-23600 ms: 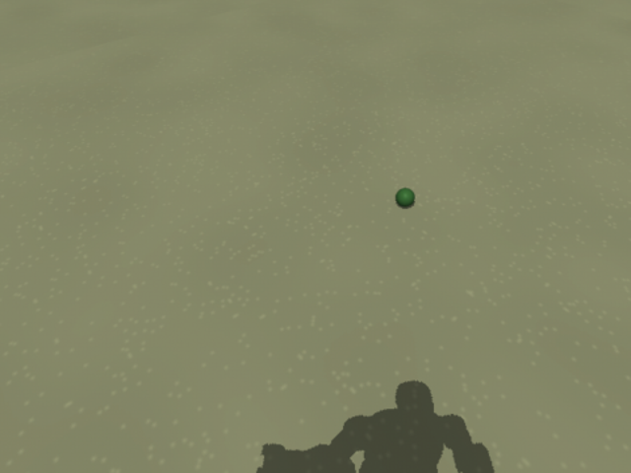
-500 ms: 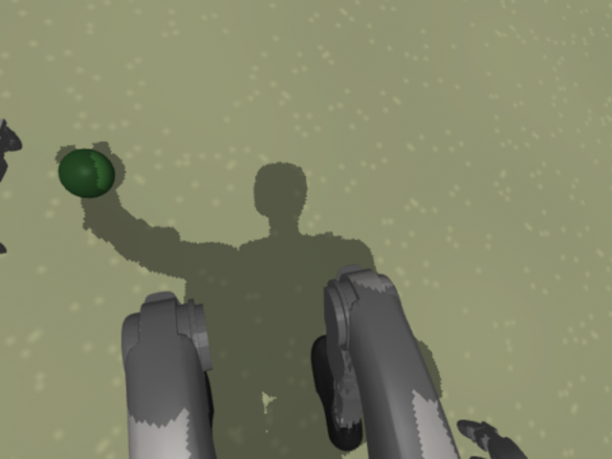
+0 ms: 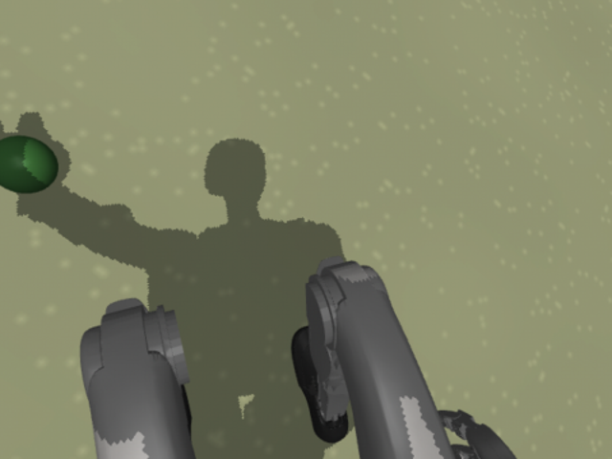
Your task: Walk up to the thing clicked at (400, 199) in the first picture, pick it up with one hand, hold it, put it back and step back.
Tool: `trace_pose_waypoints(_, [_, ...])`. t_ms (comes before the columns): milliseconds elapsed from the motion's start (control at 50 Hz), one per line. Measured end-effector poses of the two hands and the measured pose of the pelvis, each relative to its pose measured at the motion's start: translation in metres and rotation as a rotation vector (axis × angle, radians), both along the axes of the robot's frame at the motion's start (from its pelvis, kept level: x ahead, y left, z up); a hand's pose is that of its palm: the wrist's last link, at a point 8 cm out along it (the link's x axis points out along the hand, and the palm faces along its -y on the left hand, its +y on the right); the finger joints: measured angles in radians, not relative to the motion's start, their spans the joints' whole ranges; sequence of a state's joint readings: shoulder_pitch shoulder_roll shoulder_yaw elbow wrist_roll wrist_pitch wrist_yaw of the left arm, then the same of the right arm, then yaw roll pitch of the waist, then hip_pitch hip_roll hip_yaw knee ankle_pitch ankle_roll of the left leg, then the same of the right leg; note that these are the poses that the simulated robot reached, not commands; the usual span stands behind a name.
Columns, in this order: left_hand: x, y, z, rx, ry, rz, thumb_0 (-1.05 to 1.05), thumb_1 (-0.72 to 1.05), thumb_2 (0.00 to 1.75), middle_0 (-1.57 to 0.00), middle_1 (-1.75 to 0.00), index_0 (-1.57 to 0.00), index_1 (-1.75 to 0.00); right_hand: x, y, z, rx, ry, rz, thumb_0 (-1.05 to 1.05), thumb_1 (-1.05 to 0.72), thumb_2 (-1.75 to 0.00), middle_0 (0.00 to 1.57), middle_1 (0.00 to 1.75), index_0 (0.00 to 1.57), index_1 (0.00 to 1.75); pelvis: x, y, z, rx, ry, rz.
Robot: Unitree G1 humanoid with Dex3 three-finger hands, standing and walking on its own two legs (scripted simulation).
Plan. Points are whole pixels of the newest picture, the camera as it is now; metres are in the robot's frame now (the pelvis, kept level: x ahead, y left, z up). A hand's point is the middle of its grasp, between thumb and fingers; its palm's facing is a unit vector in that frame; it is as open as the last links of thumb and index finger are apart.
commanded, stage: rise first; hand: left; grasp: from above
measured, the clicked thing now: (24, 164) +0.54 +0.33 -0.30
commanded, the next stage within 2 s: none
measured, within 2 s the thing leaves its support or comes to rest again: neither
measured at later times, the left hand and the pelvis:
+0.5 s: hand out of the picture +0.48 +0.37 -0.17, palm faces -0.44 -0.09 -0.89, open 14.2 cm; pelvis +0.00 +0.00 -0.01, yaw -1 degrees
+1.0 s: hand out of the picture +0.49 +0.37 -0.18, palm faces -0.45 -0.10 -0.89, open 14.2 cm; pelvis +0.00 +0.00 -0.01, yaw -2 degrees
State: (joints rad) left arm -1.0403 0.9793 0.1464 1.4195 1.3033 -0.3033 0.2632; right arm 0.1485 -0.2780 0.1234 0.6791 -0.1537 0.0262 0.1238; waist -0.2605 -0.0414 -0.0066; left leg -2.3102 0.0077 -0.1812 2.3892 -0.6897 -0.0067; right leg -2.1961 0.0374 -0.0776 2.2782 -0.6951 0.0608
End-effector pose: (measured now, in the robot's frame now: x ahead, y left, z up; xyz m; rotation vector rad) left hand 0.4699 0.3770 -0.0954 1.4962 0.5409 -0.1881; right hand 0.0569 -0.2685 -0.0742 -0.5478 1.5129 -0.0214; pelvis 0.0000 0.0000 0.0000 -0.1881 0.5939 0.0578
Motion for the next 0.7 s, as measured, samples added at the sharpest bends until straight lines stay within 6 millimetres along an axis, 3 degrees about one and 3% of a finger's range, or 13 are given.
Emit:
trace_pose_waypoints(260, [0.012,-0.003,-0.013,-0.003,0.003,0.003,0.00,-0.54,1.00,-0.07,-1.05,-0.08,-1.04,-0.012,0.001,-0.003,-0.001,0.045,-0.011,0.00,-0.91,-0.90,0.20,0.30,0.20,0.30,0.001,0.000,-0.006,-0.008,0.000,-0.009])
trace_pose_waypoints(700, [0.023,-0.010,-0.020,-0.009,-0.002,-0.001,0.00,-0.55,1.01,-0.08,-1.04,-0.08,-1.03,-0.011,0.002,-0.007,0.003,0.033,0.007,0.00,-0.92,-0.90,0.20,0.30,0.20,0.30,-0.001,-0.001,-0.013,-0.013,-0.018,-0.018])
